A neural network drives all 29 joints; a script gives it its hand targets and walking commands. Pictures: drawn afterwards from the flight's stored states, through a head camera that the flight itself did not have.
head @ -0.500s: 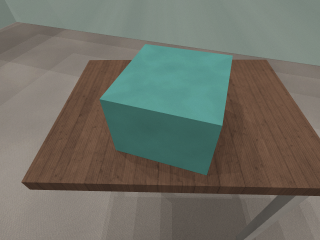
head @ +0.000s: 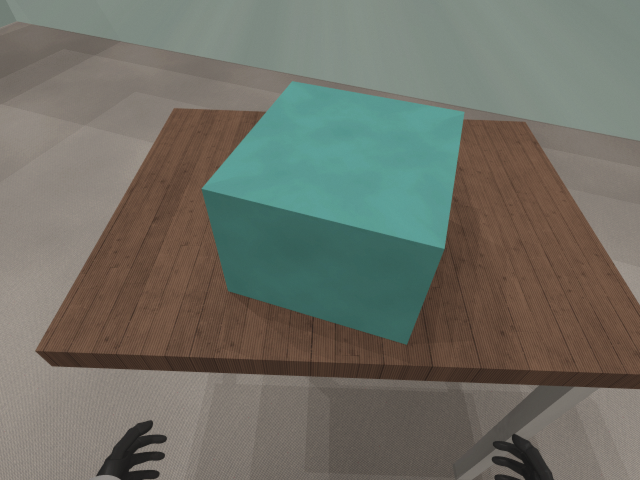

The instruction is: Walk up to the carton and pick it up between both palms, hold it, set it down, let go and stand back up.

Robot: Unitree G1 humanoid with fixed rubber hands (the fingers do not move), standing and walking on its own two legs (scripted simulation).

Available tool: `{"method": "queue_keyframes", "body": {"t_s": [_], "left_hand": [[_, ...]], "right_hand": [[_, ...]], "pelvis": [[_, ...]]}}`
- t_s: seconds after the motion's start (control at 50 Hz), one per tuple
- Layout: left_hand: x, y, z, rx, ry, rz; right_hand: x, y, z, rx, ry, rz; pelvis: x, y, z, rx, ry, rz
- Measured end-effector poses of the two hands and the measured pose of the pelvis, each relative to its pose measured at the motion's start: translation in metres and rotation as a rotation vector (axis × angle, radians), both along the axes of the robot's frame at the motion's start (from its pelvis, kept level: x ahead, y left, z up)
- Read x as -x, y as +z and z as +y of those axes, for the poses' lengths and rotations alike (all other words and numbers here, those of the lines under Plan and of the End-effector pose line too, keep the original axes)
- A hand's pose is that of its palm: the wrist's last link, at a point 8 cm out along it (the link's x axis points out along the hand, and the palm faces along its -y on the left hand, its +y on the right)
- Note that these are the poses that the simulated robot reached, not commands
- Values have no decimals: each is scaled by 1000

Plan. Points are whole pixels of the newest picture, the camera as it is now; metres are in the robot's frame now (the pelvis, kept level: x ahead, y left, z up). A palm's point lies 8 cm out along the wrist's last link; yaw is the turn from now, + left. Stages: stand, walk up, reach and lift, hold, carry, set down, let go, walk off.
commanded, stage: reach and lift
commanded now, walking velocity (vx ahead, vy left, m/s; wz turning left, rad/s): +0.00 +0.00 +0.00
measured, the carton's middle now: (345, 202) +0.47 +0.02 +0.10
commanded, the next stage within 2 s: none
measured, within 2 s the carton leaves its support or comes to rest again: neither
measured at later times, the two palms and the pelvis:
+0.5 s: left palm (85, 449) +0.16 +0.29 +0.00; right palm out of the picture +0.16 -0.19 +0.00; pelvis +0.01 +0.01 +0.00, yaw -1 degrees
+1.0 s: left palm (52, 405) +0.18 +0.30 +0.07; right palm (515, 433) +0.18 -0.16 +0.06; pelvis +0.03 +0.02 +0.00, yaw +1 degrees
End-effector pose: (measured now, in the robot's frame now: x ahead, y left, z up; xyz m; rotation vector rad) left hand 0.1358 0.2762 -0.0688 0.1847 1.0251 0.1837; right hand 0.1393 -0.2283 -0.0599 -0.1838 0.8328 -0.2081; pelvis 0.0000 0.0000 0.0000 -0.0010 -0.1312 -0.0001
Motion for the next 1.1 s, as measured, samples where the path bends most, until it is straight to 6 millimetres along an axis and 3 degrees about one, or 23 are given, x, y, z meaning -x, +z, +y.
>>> {"method": "queue_keyframes", "body": {"t_s": [0.18, 0.42, 0.7, 1.1], "left_hand": [[-19, 38, 14, 3, -37, -154], [-22, 55, 13, 67, -50, -263], [-28, 97, 25, 52, -105, -403], [-51, 144, 26, 83, -226, -570]], "right_hand": [[-8, 16, 36, -82, -29, -82], [-10, 51, 28, -49, -81, -151], [-28, 84, 55, -113, -103, -224], [-51, 133, 71, -116, -116, -384]], "pelvis": [[1, 3, 12, 6, -12, 34], [-6, 3, 17, 9, -15, 24], [-17, 4, 15, 14, 6, 44], [-32, 3, 24, 23, 17, 50]]}}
